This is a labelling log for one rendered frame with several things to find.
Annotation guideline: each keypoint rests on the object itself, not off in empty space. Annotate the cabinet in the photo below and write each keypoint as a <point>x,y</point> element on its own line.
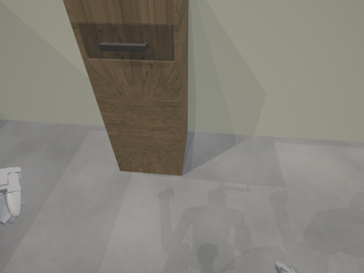
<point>143,103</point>

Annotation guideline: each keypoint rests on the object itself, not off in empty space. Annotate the drawer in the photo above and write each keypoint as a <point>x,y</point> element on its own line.
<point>159,37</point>

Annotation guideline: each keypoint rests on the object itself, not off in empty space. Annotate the left robot hand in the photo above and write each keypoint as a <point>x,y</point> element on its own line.
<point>10,194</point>

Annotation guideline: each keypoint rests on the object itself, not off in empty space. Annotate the handle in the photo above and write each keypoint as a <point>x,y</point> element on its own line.
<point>123,47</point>

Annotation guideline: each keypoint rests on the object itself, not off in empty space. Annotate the right robot hand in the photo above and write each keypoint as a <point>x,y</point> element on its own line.
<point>281,268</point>

